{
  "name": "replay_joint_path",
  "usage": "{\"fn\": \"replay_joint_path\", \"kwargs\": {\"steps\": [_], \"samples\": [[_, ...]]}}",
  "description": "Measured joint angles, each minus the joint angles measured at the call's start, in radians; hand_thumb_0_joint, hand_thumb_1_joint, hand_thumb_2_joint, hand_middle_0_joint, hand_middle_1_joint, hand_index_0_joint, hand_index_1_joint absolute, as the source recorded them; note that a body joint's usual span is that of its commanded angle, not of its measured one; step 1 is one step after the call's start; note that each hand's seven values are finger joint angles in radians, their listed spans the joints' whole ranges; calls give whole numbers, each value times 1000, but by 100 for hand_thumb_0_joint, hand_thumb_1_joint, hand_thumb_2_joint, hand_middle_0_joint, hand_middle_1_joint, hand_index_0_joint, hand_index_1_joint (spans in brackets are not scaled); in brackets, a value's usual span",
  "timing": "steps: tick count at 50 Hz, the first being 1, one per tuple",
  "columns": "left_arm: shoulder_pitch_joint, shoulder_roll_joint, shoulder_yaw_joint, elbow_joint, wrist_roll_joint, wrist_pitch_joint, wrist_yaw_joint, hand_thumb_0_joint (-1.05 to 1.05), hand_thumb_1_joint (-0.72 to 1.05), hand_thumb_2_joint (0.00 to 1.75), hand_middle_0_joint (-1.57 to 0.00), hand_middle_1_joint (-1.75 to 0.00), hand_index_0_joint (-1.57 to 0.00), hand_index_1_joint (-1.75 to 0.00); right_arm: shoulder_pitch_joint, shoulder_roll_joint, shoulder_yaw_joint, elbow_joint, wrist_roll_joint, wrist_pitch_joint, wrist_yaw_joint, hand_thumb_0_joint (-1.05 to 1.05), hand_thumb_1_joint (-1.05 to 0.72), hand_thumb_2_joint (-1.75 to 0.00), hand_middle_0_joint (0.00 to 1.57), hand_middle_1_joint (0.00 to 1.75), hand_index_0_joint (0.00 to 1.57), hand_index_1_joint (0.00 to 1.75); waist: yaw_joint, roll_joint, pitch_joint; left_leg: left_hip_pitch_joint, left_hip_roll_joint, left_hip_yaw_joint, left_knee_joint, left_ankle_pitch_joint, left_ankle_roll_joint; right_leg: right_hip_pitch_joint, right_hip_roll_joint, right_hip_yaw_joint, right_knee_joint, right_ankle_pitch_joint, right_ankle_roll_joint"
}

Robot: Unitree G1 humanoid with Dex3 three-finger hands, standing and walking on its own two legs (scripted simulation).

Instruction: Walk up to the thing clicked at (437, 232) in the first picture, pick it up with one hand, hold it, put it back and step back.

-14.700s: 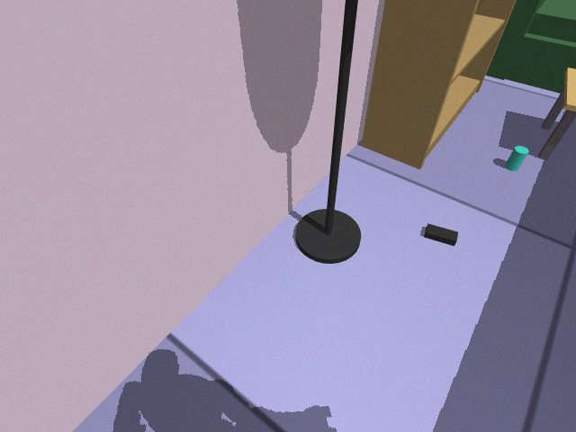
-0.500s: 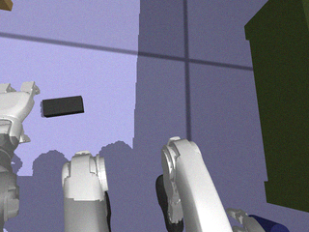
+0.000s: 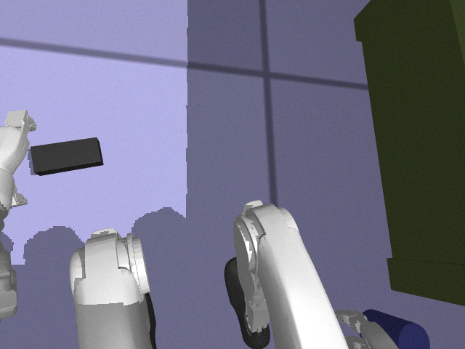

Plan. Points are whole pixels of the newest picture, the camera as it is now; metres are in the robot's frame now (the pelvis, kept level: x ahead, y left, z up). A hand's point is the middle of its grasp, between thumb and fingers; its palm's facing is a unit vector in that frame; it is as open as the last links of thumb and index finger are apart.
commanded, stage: rise first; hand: left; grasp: from above
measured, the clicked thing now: (68, 156) +0.50 +0.26 -0.32
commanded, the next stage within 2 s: approach in 1.82 s
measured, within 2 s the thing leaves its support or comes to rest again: neither
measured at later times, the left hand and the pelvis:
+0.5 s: hand (18, 165) +0.45 +0.31 -0.19, palm faces -0.46 -0.06 -0.89, open 13.8 cm; pelvis +0.00 +0.00 -0.01, yaw -1 degrees
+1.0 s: hand (23, 163) +0.46 +0.30 -0.21, palm faces -0.45 -0.06 -0.89, open 13.4 cm; pelvis -0.01 +0.00 -0.01, yaw -2 degrees
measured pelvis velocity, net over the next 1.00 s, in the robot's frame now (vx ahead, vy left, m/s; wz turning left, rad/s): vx -0.01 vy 0.00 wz -0.04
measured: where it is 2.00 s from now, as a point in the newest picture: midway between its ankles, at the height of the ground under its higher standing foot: (199, 333)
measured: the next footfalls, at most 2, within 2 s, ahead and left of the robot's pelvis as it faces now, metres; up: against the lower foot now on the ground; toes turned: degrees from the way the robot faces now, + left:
none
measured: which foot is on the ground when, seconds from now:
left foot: down 0.00-1.00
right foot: down 0.00-1.00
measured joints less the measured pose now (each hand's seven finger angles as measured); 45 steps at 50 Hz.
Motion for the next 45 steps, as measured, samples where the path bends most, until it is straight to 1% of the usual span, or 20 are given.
{"fn": "replay_joint_path", "kwargs": {"steps": [13, 31, 39, 45], "samples": [[-15, 26, -3, 18, -5, -1, -7, 0, -47, 95, -11, -99, -13, -97, 18, -5, 26, -16, 3, -1, 6, 0, -91, -90, 20, 30, 20, 30, -19, -3, 18, -9, -1, -11, 14, 5, 3, -2, 2, -9, 5, 8, 4], [-47, 56, -13, 72, 15, 5, 16, 0, -47, 96, -13, -100, -14, -98, 24, -9, 60, -24, -4, -14, 14, 0, -91, -90, 20, 30, 20, 30, -50, -12, 30, -22, -4, -21, 32, 15, 4, -8, 3, -18, 12, 18, 8], [-63, 79, -10, 102, 13, 4, 19, 0, -45, 94, -14, -99, -15, -97, 25, -14, 77, -33, -11, -31, 19, 0, -91, -90, 20, 30, 20, 30, -64, -15, 50, -26, -4, -30, 42, 20, 2, -12, 6, -25, 19, 27, 7], [-53, 85, -1, 90, 11, -2, 22, 0, -43, 92, -15, -98, -17, -96, 32, -17, 82, -32, -14, -37, 21, 0, -91, -90, 20, 30, 20, 30, -66, -16, 59, -31, -2, -34, 48, 18, 1, -17, 8, -29, 22, 28, 8]]}}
